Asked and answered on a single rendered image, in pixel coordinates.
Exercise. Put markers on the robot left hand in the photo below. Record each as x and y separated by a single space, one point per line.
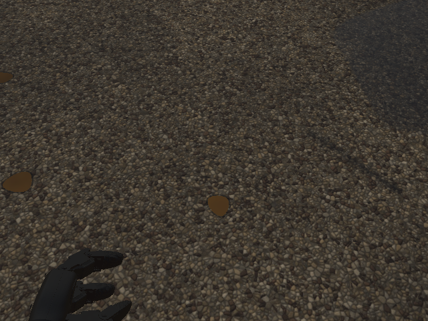
61 294

